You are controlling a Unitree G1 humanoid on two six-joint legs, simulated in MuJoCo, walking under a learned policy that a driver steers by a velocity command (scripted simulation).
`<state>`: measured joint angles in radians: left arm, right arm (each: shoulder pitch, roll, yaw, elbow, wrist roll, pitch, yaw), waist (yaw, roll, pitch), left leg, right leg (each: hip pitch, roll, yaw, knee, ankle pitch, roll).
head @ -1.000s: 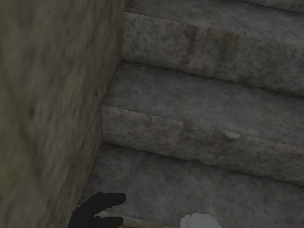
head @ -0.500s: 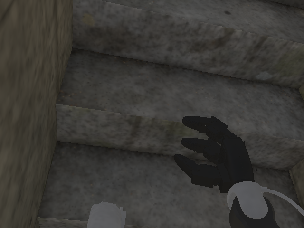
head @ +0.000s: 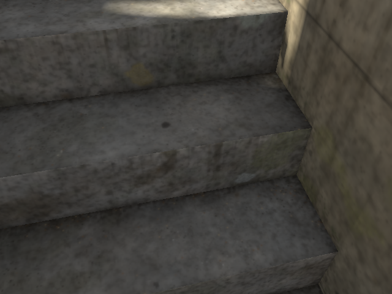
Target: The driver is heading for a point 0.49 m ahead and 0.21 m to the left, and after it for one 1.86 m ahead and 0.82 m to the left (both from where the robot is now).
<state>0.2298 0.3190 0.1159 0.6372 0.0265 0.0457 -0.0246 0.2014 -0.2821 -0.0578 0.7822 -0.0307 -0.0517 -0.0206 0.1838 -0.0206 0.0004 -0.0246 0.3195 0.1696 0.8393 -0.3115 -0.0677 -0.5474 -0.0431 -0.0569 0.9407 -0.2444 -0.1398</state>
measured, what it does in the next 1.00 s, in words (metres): climbs, turning left: right foot, then left foot 0.19 m higher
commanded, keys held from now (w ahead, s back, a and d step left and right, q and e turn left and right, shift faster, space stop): w+q+shift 0.92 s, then q+shift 0.08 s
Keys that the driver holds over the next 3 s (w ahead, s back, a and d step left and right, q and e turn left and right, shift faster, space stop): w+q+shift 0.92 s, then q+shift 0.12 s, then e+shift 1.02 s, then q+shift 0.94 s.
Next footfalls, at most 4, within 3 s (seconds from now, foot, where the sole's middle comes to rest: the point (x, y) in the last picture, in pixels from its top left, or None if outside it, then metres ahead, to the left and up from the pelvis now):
0.02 right None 0.11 -0.13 -0.74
0.44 left None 0.33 0.01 -0.55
0.76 right None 0.29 -0.26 -0.56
0.94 left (181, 276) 0.40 0.14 -0.36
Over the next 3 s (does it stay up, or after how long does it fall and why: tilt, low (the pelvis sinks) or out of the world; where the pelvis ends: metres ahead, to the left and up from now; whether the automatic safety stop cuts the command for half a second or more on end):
stays up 0.80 0.45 0.72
